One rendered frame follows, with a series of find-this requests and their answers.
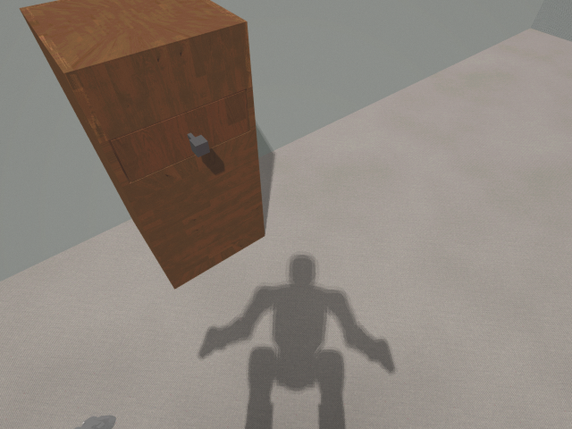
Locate drawer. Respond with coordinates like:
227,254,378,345
108,89,249,181

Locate cabinet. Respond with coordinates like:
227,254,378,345
20,0,265,289

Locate handle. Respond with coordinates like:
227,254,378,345
187,133,210,157

